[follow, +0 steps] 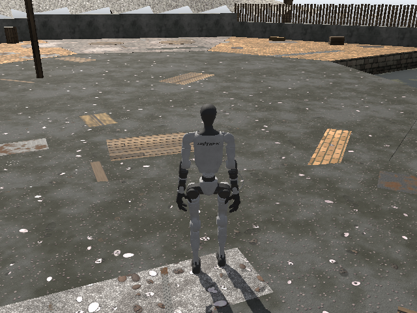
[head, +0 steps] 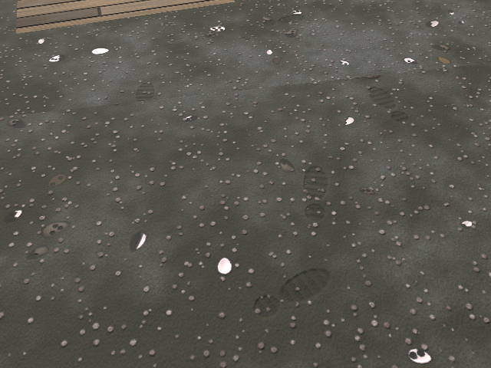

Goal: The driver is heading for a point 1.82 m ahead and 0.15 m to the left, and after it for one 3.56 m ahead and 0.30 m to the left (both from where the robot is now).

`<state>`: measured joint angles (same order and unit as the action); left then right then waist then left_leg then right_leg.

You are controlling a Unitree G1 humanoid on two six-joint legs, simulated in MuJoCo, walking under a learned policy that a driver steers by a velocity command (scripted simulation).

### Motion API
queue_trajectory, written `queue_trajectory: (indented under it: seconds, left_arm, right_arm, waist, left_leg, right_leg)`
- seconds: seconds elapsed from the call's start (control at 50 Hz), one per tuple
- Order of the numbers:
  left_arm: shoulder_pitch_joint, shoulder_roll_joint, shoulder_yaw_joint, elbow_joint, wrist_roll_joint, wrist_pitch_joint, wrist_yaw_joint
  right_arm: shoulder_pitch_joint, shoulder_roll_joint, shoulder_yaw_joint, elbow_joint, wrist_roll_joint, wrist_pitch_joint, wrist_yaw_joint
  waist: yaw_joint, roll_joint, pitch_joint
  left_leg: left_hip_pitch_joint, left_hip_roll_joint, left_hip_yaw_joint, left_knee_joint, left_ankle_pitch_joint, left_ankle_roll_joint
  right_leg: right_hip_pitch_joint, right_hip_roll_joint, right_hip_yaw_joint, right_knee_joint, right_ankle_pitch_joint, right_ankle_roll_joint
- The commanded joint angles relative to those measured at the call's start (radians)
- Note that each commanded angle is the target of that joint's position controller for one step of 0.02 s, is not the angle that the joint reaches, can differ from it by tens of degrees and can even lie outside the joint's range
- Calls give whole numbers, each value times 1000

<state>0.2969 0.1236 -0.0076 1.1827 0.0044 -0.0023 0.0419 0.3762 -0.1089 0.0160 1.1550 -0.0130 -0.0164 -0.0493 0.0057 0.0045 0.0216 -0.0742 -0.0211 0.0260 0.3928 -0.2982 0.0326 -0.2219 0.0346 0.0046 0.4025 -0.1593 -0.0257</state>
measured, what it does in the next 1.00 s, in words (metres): walks ahead: right foot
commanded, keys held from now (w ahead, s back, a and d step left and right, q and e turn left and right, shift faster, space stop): no key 0.52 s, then w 0.48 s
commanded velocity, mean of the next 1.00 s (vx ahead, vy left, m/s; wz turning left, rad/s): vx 0.14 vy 0.00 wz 0.00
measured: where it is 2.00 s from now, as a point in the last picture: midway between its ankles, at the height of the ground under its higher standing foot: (271, 318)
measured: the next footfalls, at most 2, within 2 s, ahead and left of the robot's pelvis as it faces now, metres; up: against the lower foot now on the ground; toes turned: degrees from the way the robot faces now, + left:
right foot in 0.86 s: +0.19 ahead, -0.12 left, +0.00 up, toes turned -4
left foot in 1.38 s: +0.54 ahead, +0.04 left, +0.00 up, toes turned +5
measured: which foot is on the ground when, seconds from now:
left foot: down 0.00-0.88, up 0.90-1.00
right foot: down 0.00-0.60, up 0.62-0.84, down 0.86-1.00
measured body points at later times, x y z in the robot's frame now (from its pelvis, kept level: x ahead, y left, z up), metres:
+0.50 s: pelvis +0.01 +0.01 +0.00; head +0.02 +0.02 +0.45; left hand -0.02 +0.22 -0.17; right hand -0.04 -0.19 -0.16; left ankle -0.05 +0.10 -0.74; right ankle +0.04 -0.10 -0.74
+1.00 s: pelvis +0.15 -0.05 -0.01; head +0.17 -0.06 +0.44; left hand +0.17 +0.20 -0.15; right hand +0.11 -0.28 -0.17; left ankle +0.04 +0.07 -0.66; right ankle +0.15 -0.12 -0.74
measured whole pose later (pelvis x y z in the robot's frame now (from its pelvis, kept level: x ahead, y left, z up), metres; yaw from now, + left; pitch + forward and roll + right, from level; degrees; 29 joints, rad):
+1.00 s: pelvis +0.15 -0.05 -0.01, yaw +1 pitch +0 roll +0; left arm 0.30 0.17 0.06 1.04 0.02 -0.07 0.00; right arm 0.40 -0.18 -0.04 1.09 -0.03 -0.07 0.01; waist -0.01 0.04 0.03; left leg -0.33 0.03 0.02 1.12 -0.33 0.09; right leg -0.22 0.04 -0.11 0.48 -0.26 -0.08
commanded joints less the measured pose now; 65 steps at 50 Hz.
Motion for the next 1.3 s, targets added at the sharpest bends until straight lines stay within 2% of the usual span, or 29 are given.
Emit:
queue_trajectory:
  seconds: [0.02, 0.52, 0.54, 0.56, 0.58, 0.6, 0.62, 0.64, 0.66, 0.7, 0.74, 0.8, 0.82, 0.84, 0.86, 0.88, 0.9, 0.92, 0.94, 0.96, 0.98, 1.0, 1.02, 1.06, 1.1, 1.14, 1.2, 1.26, 1.3]
  left_arm:
    - [70, 66, 8, -3, 0, -3, 3]
    - [83, 53, 7, 6, -1, -2, 7]
    - [86, 47, 5, 8, 0, -1, 6]
    - [75, 49, 6, 4, 2, 0, 5]
    - [61, 55, 10, -7, 5, 2, 2]
    - [41, 58, 15, -22, 11, 2, -3]
    - [8, 58, 17, -45, 22, 1, -10]
    - [-28, 49, 16, -73, 33, -4, -18]
    - [-65, 47, 17, -100, 36, -14, -24]
    - [-107, 63, 27, -142, 33, -35, -36]
    - [-128, 74, 37, -172, 24, -57, -47]
    - [-134, 81, 50, -207, 11, -67, -60]
    - [-92, 73, 53, -202, 5, -67, -62]
    - [4, 64, 58, -173, 1, -69, -61]
    - [138, 91, 77, -122, -2, -71, -55]
    - [298, 163, 103, -87, 14, -79, -41]
    - [423, 274, 127, -73, 25, -74, -37]
    - [331, 217, 109, -77, 16, -58, -37]
    - [201, 195, 99, -117, 17, -58, -39]
    - [124, 168, 89, -141, 15, -66, -44]
    - [96, 151, 80, -148, 14, -75, -44]
    - [88, 114, 66, -143, 10, -83, -41]
    - [113, 115, 61, -134, 12, -91, -38]
    - [169, 115, 55, -112, 8, -103, -32]
    - [209, 124, 51, -103, 11, -106, -30]
    - [234, 117, 43, -101, 12, -108, -30]
    - [253, 115, 37, -99, 10, -112, -29]
    - [274, 132, 41, -89, 11, -116, -22]
    - [257, 146, 45, -88, 15, -117, -19]
  right_arm:
    - [101, -62, -9, 2, 0, -3, -2]
    - [115, -53, -9, -1, 1, -10, -3]
    - [125, -49, -8, 1, -1, -10, -3]
    - [132, -60, -13, 2, -3, -8, -2]
    - [143, -88, -25, 2, -3, -4, -1]
    - [159, -117, -38, 1, -1, 1, 1]
    - [181, -136, -48, 1, 0, 5, 2]
    - [198, -142, -54, 3, 0, 5, 4]
    - [216, -137, -57, 6, -4, 0, 6]
    - [236, -140, -63, 9, -19, -18, 9]
    - [226, -147, -67, 1, -19, -36, 12]
    - [194, -163, -71, -13, -16, -54, 15]
    - [168, -169, -72, -20, -10, -57, 17]
    - [127, -173, -72, -30, -2, -60, 21]
    - [123, -167, -67, -34, -3, -67, 27]
    - [109, -144, -57, -50, -2, -75, 35]
    - [153, -64, -40, -93, 8, -77, 42]
    - [83, -121, -57, -108, -23, -71, 50]
    - [31, -108, -56, -131, -21, -71, 60]
    - [7, -97, -54, -135, -16, -77, 66]
    - [10, -92, -59, -134, -16, -75, 68]
    - [32, -90, -61, -129, -22, -64, 70]
    - [49, -85, -63, -127, -23, -53, 74]
    - [2, -99, -71, -145, -22, -37, 77]
    - [-93, -101, -73, -177, -21, -29, 80]
    - [-208, -99, -70, -220, -18, -29, 84]
    - [-346, -83, -60, -270, -8, -32, 87]
    - [-406, -96, -61, -297, -5, -34, 85]
    - [-387, -115, -69, -300, -5, -41, 78]
  waist:
    - [0, 5, 75]
    - [-1, 7, 75]
    - [-5, 9, 58]
    - [-12, 19, 70]
    - [-20, 50, 88]
    - [-35, 99, 119]
    - [-52, 130, 172]
    - [-66, 141, 223]
    - [-76, 135, 259]
    - [-74, 94, 268]
    - [-64, 71, 237]
    - [-34, 96, 188]
    - [-5, 100, 172]
    - [50, 86, 145]
    - [102, 36, 83]
    - [173, -81, -9]
    - [171, -330, -104]
    - [116, -175, -22]
    - [63, -85, 70]
    - [35, -19, 103]
    - [5, -13, 101]
    - [-21, -21, 90]
    - [-29, -51, 75]
    - [-35, -51, 88]
    - [-23, -53, 105]
    - [-5, -60, 121]
    - [18, -78, 134]
    - [23, -90, 135]
    - [-1, -87, 114]
  left_leg:
    - [-119, 113, -98, -95, 113, 25]
    - [-87, 117, -97, -94, 211, 29]
    - [-80, 111, -99, -112, 127, 33]
    - [-86, 106, -111, -131, 8, 42]
    - [-90, 111, -141, -154, -149, 63]
    - [-85, 143, -207, -192, -317, 98]
    - [-81, 206, -285, -241, -446, 139]
    - [-83, 271, -350, -277, -499, 177]
    - [-80, 316, -393, -300, -478, 208]
    - [11, 342, -400, -297, -328, 235]
    - [76, 323, -342, -271, -163, 226]
    - [36, 286, -246, -218, 22, 197]
    - [-24, 269, -206, -182, 80, 181]
    - [-121, 234, -147, -106, 176, 154]
    - [-202, 181, -88, 47, 318, 127]
    - [-326, 103, 8, 322, 299, 84]
    - [-529, -43, 89, 706, -167, 37]
    - [-590, 11, -49, 842, -197, 64]
    - [-623, 64, -59, 876, -93, 79]
    - [-595, 96, -63, 836, -5, 79]
    - [-553, 112, -57, 796, 31, 74]
    - [-513, 122, -49, 759, 55, 62]
    - [-495, 116, -34, 743, 60, 54]
    - [-543, 111, -9, 710, 80, 39]
    - [-612, 113, 14, 654, 126, 26]
    - [-642, 105, 38, 554, 176, 15]
    - [-583, 75, 74, 352, 253, 14]
    - [-519, 52, 93, 233, 271, 44]
    - [-458, 28, 98, 191, 234, 79]
  right_leg:
    - [43, -107, 109, -51, 92, -23]
    - [51, -112, 95, -29, 136, -12]
    - [56, -104, 89, -31, 77, -13]
    - [37, -84, 75, -13, -1, -15]
    - [-5, -51, 45, 38, -102, -21]
    - [-86, -12, 1, 118, -210, -24]
    - [-190, 8, -42, 196, -269, -26]
    - [-266, -11, -67, 267, -279, -30]
    - [-329, -46, -68, 335, -274, -33]
    - [-453, -86, -49, 419, -284, -38]
    - [-467, -96, -49, 386, -258, -39]
    - [-321, -65, -84, 286, -202, -46]
    - [-211, -44, -106, 233, -155, -52]
    - [-26, -6, -136, 158, -88, -60]
    - [184, 35, -143, 115, -76, -68]
    - [381, -105, 43, 26, -195, -104]
    - [488, -405, 571, -195, -428, -216]
    - [358, -410, 671, -255, -511, -224]
    - [253, -399, 554, -242, -494, -210]
    - [169, -358, 441, -259, -342, -193]
    - [126, -316, 352, -265, -234, -174]
    - [107, -267, 264, -276, -135, -147]
    - [108, -266, 224, -269, -41, -154]
    - [136, -248, 157, -270, 110, -158]
    - [162, -240, 116, -278, 196, -162]
    - [169, -226, 79, -283, 279, -165]
    - [166, -208, 31, -282, 374, -160]
    - [221, -230, 15, -270, 458, -159]
    - [279, -247, -2, -206, 626, -152]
